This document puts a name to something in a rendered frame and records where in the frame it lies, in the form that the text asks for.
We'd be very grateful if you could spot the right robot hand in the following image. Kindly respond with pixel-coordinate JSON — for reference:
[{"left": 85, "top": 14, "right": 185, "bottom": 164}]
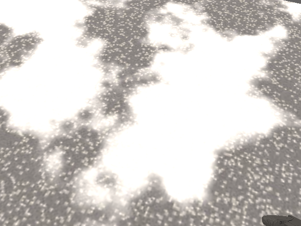
[{"left": 261, "top": 215, "right": 301, "bottom": 226}]

